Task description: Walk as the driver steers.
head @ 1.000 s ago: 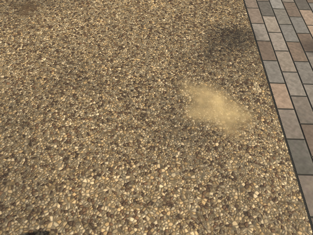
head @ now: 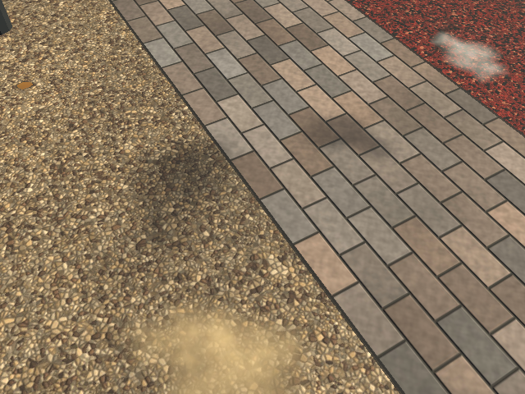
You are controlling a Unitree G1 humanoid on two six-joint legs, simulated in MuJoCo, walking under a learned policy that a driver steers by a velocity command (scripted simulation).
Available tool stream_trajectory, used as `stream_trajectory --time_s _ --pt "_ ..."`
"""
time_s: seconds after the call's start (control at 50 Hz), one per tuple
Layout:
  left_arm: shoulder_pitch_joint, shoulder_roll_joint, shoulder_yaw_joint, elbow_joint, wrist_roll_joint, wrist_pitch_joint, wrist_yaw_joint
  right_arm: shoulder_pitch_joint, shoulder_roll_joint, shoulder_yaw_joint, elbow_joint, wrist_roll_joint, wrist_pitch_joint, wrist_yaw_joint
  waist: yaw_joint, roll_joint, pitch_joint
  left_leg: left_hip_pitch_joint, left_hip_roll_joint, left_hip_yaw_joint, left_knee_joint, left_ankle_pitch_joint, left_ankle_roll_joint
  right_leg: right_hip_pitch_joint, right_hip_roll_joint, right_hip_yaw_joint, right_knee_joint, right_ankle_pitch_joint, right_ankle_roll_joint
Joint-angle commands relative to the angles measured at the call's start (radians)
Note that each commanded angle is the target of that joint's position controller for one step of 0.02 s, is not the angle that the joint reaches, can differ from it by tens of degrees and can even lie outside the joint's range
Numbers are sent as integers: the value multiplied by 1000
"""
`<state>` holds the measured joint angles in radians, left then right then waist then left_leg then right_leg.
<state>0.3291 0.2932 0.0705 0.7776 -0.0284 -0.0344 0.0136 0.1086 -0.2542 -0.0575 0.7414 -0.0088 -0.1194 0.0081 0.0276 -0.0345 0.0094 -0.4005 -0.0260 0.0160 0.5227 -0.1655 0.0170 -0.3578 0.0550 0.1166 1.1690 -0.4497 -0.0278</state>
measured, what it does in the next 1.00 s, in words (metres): walks ahead, turning right: right foot, then left foot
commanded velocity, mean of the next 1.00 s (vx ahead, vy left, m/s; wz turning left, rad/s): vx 0.50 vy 0.00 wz -0.49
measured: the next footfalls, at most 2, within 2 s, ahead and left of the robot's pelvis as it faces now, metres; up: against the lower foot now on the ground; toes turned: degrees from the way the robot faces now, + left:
right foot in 0.42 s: +0.35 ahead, -0.19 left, +0.00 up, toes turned -18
left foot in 0.90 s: +0.69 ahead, -0.10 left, +0.00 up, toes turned -28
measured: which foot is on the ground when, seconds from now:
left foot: down 0.00-0.42, up 0.44-0.88, down 0.90-1.00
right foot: up 0.00-0.40, down 0.42-0.92, up 0.94-1.00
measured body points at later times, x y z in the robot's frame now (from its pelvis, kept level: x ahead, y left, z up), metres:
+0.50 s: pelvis +0.26 -0.08 -0.01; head +0.30 -0.10 +0.44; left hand +0.52 +0.12 -0.09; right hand +0.24 -0.38 -0.13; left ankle +0.14 +0.11 -0.63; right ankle +0.31 -0.17 -0.73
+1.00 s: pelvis +0.55 -0.14 +0.00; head +0.57 -0.14 +0.45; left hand +0.74 +0.08 -0.12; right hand +0.57 -0.45 -0.09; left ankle +0.65 -0.08 -0.73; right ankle +0.37 -0.19 -0.64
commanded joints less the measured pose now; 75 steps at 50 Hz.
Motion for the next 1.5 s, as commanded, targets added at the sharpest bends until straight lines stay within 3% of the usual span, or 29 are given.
stream_trajectory --time_s 0.02,0.1,0.24,0.32,0.36,0.4,0.42,0.44,0.46,0.48,0.54,0.62,0.72,0.82,0.88,0.9,0.92,0.94,0.96,1.0,1.08,1.22,1.32,1.36,1.4,1.42,1.44,1.46,1.5 --pt "-79 119 34 -122 8 -13 -5 102 -101 -27 -18 -9 9 -9 -68 129 -30 342 302 -352 -272 -59 154 -374 -142 15 73 104 10" --pt "-92 51 20 -157 1 9 -15 107 -130 -39 8 5 -3 -7 -45 130 -2 272 297 -188 -357 78 180 -361 -178 -17 -54 156 23" --pt "-253 26 3 -207 6 -1 -47 140 -188 -55 37 10 16 -16 -94 96 27 328 270 60 -367 213 140 -321 -161 -95 -399 463 22" --pt "-334 37 5 -250 2 0 -67 186 -225 -66 60 29 37 -15 -108 103 61 430 309 112 -323 297 114 -303 -134 -148 -510 389 -17" --pt "-299 69 22 -256 9 4 -72 180 -256 -75 59 39 50 -20 -67 131 24 473 314 152 -205 610 94 -208 -77 -199 -534 282 -58" --pt "-58 145 69 -197 7 11 -62 164 -259 -73 53 46 64 -28 75 121 -107 402 273 209 125 806 53 129 11 -240 -617 311 -121" --pt "115 223 103 -155 4 21 -42 179 -213 -54 37 20 60 -31 145 27 -201 152 236 210 431 515 7 448 -79 -66 -623 329 -177" --pt "70 339 111 -166 -2 11 -37 259 -69 -6 -31 -18 33 -18 8 -244 -279 -295 32 117 777 -411 -49 737 -335 517 -720 171 -358" --pt "111 260 86 -194 4 -4 -42 157 -151 -15 -42 20 -5 -4 94 -133 -394 -405 25 -101 883 -434 -35 777 -388 714 -855 44 -388" --pt "82 204 68 -176 11 -18 -46 71 -193 -26 -69 54 -22 4 100 -88 -248 -483 66 -98 868 -333 -17 686 -362 568 -871 119 -340" --pt "-93 125 37 -206 23 -24 -38 90 -192 -31 -50 3 -18 -7 -28 -8 -89 -291 154 -103 650 -165 -23 292 -252 302 -897 397 -272" --pt "-93 148 42 -192 21 -31 -16 67 -144 -19 -64 -10 18 -8 -52 -2 -50 -224 135 -69 473 -71 -76 121 -207 196 -937 541 -278" --pt "-10 148 40 -143 12 -26 0 -102 -90 10 -93 1 12 12 32 -35 -17 -118 76 -44 112 275 -85 82 -152 104 -929 412 -205" --pt "57 150 38 -93 10 -20 -5 -148 -140 -7 -121 13 -2 30 46 -61 12 -128 63 -62 -3 185 -24 238 -234 200 -840 387 -182" --pt "35 131 31 -91 14 -10 -6 8 -178 -32 -85 5 -9 24 -41 -75 -47 81 33 -16 -60 120 43 270 -191 179 -671 635 -135" --pt "29 95 14 -107 25 -11 -5 153 -223 -46 -68 -8 -13 19 -105 -21 -180 318 145 -121 -19 177 104 179 -134 122 -441 590 -97" --pt "158 37 -4 -115 7 -24 -3 285 -313 -73 -37 -19 -5 18 -95 236 -343 694 355 -527 -63 11 271 -164 12 9 -58 279 -9" --pt "152 70 -5 -111 5 -35 -4 329 -249 -59 -13 13 2 29 -111 320 -347 748 416 -796 -214 -235 304 -351 32 51 87 -126 7" --pt "50 139 14 -121 -8 -36 -8 277 -190 -41 -19 26 8 25 -124 200 -189 640 396 -696 -232 -352 256 -443 -26 65 157 -71 2" --pt "-80 124 9 -154 13 -39 -9 172 -147 -22 -34 6 22 20 -87 91 -28 385 313 -477 -274 -220 217 -423 -107 -8 66 69 -3" --pt "-44 65 3 -136 20 -28 -12 142 -135 -14 -24 5 10 16 -28 141 -16 238 243 -296 -347 43 218 -306 -160 -41 -94 170 17" --pt "-259 20 -21 -179 20 -48 -28 226 -193 -27 29 26 27 1 -98 103 16 258 203 -115 -369 198 183 -251 -134 -98 -516 499 44" --pt "-358 41 -15 -217 9 -59 -53 292 -212 -33 70 35 53 -3 -113 115 46 388 269 -141 -311 232 163 -244 -106 -101 -641 445 6" --pt "-307 69 -3 -208 13 -63 -56 278 -228 -39 75 36 63 -9 -69 129 16 428 276 -135 -235 388 141 -153 -81 -119 -676 380 -24" --pt "-60 146 36 -138 24 -61 -43 260 -198 -25 66 30 68 -15 58 102 -151 331 196 -57 68 549 90 233 -80 -126 -692 413 -86" --pt "120 227 55 -112 33 -53 -30 269 -130 3 35 -7 63 -17 110 -55 -312 113 122 -7 407 197 48 531 -301 132 -652 465 -156" --pt "122 266 58 -98 32 -50 -39 390 -53 25 25 14 40 -8 34 -303 -404 -242 -32 -65 682 -416 6 762 -460 581 -789 233 -309" --pt "101 168 35 -105 17 -48 -39 305 -167 0 33 35 24 -1 78 -162 -312 -360 32 -138 767 -406 12 705 -423 560 -842 94 -272" --pt "-19 123 15 -113 23 -49 -37 166 -179 -7 -1 37 13 1 40 -26 -115 -361 116 -89 708 -221 15 447 -345 317 -884 242 -218"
